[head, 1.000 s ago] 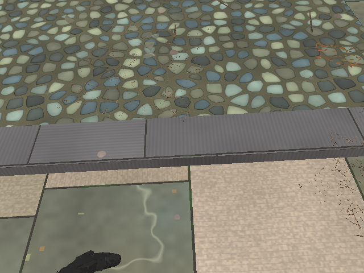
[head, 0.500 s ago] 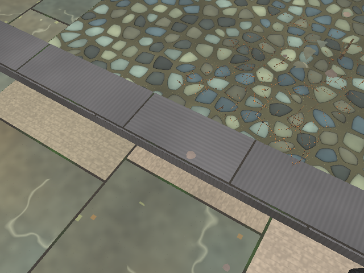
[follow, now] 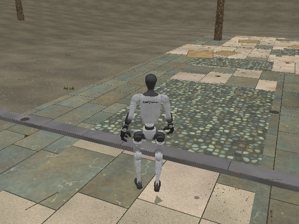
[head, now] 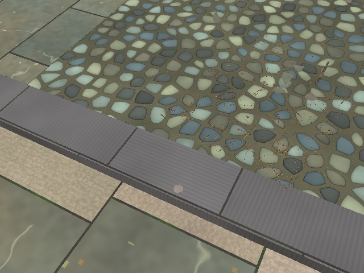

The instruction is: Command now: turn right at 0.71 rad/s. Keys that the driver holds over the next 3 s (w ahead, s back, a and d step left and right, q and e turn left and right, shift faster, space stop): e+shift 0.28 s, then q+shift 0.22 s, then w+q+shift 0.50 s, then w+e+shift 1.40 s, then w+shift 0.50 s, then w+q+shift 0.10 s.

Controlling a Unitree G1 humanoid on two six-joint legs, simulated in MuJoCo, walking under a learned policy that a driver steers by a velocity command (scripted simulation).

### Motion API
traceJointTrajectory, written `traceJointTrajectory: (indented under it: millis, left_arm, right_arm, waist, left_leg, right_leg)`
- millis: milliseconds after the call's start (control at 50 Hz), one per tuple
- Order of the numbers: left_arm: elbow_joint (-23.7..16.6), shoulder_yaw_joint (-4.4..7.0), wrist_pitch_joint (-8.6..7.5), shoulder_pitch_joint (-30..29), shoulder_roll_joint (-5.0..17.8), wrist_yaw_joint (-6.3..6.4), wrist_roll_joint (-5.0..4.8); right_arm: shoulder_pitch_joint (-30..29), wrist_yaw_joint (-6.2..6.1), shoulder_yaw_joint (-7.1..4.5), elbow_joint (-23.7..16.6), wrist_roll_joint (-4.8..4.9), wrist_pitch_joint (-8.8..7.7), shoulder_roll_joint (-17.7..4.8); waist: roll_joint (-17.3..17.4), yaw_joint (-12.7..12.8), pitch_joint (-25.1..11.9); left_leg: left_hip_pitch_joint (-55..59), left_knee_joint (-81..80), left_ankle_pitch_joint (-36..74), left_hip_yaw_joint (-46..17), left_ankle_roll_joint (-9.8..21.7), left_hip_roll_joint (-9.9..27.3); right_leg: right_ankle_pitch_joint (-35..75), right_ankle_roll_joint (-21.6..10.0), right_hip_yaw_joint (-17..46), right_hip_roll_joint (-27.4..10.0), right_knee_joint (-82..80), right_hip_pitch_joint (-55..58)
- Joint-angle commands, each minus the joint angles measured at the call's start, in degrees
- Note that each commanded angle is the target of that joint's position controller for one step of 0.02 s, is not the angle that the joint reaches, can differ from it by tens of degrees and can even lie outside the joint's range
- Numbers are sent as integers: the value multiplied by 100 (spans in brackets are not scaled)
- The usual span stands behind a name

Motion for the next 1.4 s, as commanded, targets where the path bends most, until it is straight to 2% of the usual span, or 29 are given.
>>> traceJointTrajectory:
  millis: [20, 40, 60, 100, 140, 280, 440, 480, 520, 540, 560, 600, 680, 760, 780, 800, 820, 840, 880, 1040, 1120, 1160, 1200, 1220, 1240, 1260, 1280, 1300, 1400]
  left_arm:
    - [-299, 222, -184, 516, 768, 16, 118]
    - [-472, 413, -230, 525, 1655, 57, 114]
    - [-446, 524, -173, 811, 1759, 120, 124]
    - [-543, 396, -74, 73, 1290, 199, 36]
    - [-714, 335, -63, -438, 1039, 209, -44]
    - [-653, 434, -80, 80, 1243, 203, -18]
    - [-552, 8, -165, -421, 599, 214, 160]
    - [-463, 43, -180, -520, 882, 282, 106]
    - [-557, 23, -214, -322, 768, 333, 170]
    - [-760, 1, -222, -522, 791, 307, 179]
    - [-792, 42, -289, -856, 1025, 256, 248]
    - [-824, 44, -440, -1149, 946, 130, 163]
    - [-774, -56, -616, -1231, 558, 15, 152]
    - [-620, -77, -635, -660, 458, 242, -87]
    - [-472, 5, -672, -181, 738, 362, -58]
    - [-371, 123, -725, 424, 1216, 462, 28]
    - [-492, 268, -723, 231, 1869, 510, 187]
    - [-501, 263, -730, -125, 1634, 483, 315]
    - [-498, 92, -823, -213, 1054, 363, 241]
    - [206, -18, -1105, 850, 721, 162, 238]
    - [558, 2, -1064, 948, 958, 163, 105]
    - [827, 36, -1016, 1066, 1284, 170, 63]
    - [911, 99, -959, 833, 1624, 220, 13]
    - [711, -4, -988, 782, 1169, 184, 36]
    - [360, -177, -1018, 1207, 211, 89, -115]
    - [316, -15, -1011, 472, 849, 117, -144]
    - [211, 18, -975, 166, 789, 102, -145]
    - [317, -36, -943, 280, 593, 49, -103]
    - [473, -56, -493, 254, 112, -124, 59]
  right_arm:
    - [217, 20, -301, -206, 19, 17, -696]
    - [65, 29, -209, -582, 62, 88, -416]
    - [-426, 0, -164, -709, -41, 112, -431]
    - [-293, 48, -223, -551, 57, 34, -625]
    - [0, 84, -267, -367, -72, -22, -767]
    - [-81, 91, -179, -431, -15, 28, -747]
    - [479, 128, -62, -54, 122, 59, -608]
    - [555, 139, -87, -30, 95, 18, -718]
    - [761, 147, -155, -109, -43, -118, -1254]
    - [1100, 228, -406, 148, 23, -66, -1838]
    - [1486, 324, -416, 212, -18, -58, -1616]
    - [1270, 362, -397, 217, 38, -77, -1401]
    - [956, 332, -499, 144, 114, -172, -1396]
    - [262, 382, -581, -141, 88, -128, -1322]
    - [169, 359, -570, -202, 106, -158, -1188]
    - [130, 335, -472, -341, 188, -238, -829]
    - [69, 335, -289, -640, 274, -311, -346]
    - [-189, 351, -296, -740, 113, -302, -752]
    - [-85, 502, -357, -625, -14, -266, -925]
    - [-948, 796, -163, -957, -102, -168, -725]
    - [-1527, 853, -8, -1134, -106, -289, -643]
    - [-1061, 715, -12, -983, -156, -314, -666]
    - [1201, 487, -224, -369, -173, -401, -1094]
    - [2082, 341, -405, -99, -298, -440, -1685]
    - [2187, 269, -495, -144, -373, -535, -2245]
    - [2198, 232, -493, -99, -265, -519, -2015]
    - [1713, 235, -372, 94, -238, -546, -1624]
    - [1284, 265, -293, 118, -194, -582, -1264]
    - [1139, 286, -125, 464, 61, -818, -572]
  waist:
    - [-750, 73, -412]
    - [-2076, -34, 21]
    - [-1591, 330, -173]
    - [-737, -108, 37]
    - [-707, -239, -283]
    - [-675, 83, -502]
    - [-753, -39, -617]
    - [-617, -236, -360]
    - [531, -109, -677]
    - [1420, -102, -327]
    - [1254, -485, -28]
    - [926, -378, 322]
    - [656, -303, -166]
    - [568, 144, -238]
    - [308, 339, -377]
    - [-370, 574, -721]
    - [-1561, 477, -861]
    - [-802, 264, -587]
    - [-305, 95, -318]
    - [-478, 222, 560]
    - [-510, 158, 854]
    - [-811, -184, 320]
    - [-988, -1457, -975]
    - [-465, -1694, -1794]
    - [1163, -1076, -2807]
    - [398, -1399, -2627]
    - [317, -986, -1327]
    - [278, -656, -706]
    - [461, -47, 126]
  left_leg:
    - [-546, 903, -409, -272, -60, 715]
    - [-2186, 2030, -2329, -318, -477, -459]
    - [-2261, 2860, -2421, -1238, -401, -512]
    - [-2174, 2973, -1100, -1556, -301, -285]
    - [-1956, 3024, -471, -1466, -330, -374]
    - [-2050, 1970, -398, -1672, -449, -567]
    - [300, 328, -560, -1269, -104, -454]
    - [874, -839, 151, -1305, 63, -622]
    - [1152, -1685, -93, -3229, 477, 477]
    - [1084, -2049, -1575, -4512, 1263, 993]
    - [1112, -2581, -3300, -5325, 1543, 1175]
    - [682, -2703, -3238, -4988, 1370, 875]
    - [417, -2398, -1596, -3987, 1075, -11]
    - [-619, -1673, -1348, -3812, 757, -475]
    - [-1544, -1103, -1445, -3555, 459, -729]
    - [-2617, 47, -1744, -2899, 165, -1076]
    - [-3509, 1596, -1501, -2099, 118, -1297]
    - [-3659, 2401, -831, -1954, 157, -401]
    - [-3590, 2889, -318, -1878, 132, -266]
    - [-3677, 3016, 743, -1717, 165, -178]
    - [-2079, 917, 652, -655, 458, -378]
    - [-837, 601, 48, -315, 690, -782]
    - [2013, -40, 110, -749, 816, -899]
    - [3854, -63, -1097, -2116, 764, 330]
    - [5000, -820, -2524, -4838, 833, 2191]
    - [4017, -1662, -2806, -5323, 653, 2119]
    - [2985, -1692, -2208, -4267, 580, 1784]
    - [2145, -1869, -1425, -3526, 546, 1520]
    - [1037, -2580, 337, -1374, 251, 976]
  right_leg:
    - [969, -397, 1385, -555, -2112, 839]
    - [3101, -1068, 3874, -1951, -2418, 952]
    - [2984, -1603, 3981, -2040, -2670, 821]
    - [1765, -1324, 2911, -1284, -2523, 560]
    - [2407, -1095, 2438, -796, -2299, 733]
    - [2223, -1099, 3062, -620, -2066, 1359]
    - [2663, -942, 2481, -704, -2066, 403]
    - [2265, -722, 2266, -590, -1782, 148]
    - [383, -386, 1605, 111, -635, -28]
    - [-760, -239, 721, 867, -242, -884]
    - [-1142, -204, 909, 708, 524, -1450]
    - [-554, -57, 1034, 455, 928, -1539]
    - [43, 264, 760, 577, 148, -620]
    - [693, 243, 535, 717, -2184, 1234]
    - [960, 168, 633, 432, -2346, 2490]
    - [41, -52, 1558, -656, -2605, 3646]
    - [-1988, -533, 3878, -2319, -3237, 3514]
    - [-2289, -883, 4209, -2661, -3163, 2771]
    - [-1606, -702, 3091, -1980, -3150, 2391]
    - [791, -476, 658, -1301, -3723, 1727]
    - [2859, -661, 142, -1304, -4314, 1372]
    - [6632, -664, -1, -1335, -3213, 1812]
    - [7510, -563, -35, -1270, -460, 1094]
    - [4377, -533, 102, -799, 1602, -462]
    - [-760, -478, 775, 34, 3681, -2194]
    - [-7, -616, 1296, 13, 4085, -2377]
    - [689, -623, 1148, -255, 3933, -2624]
    - [1016, -554, 996, -480, 3600, -2458]
    - [1428, -336, 800, -749, 3571, -2527]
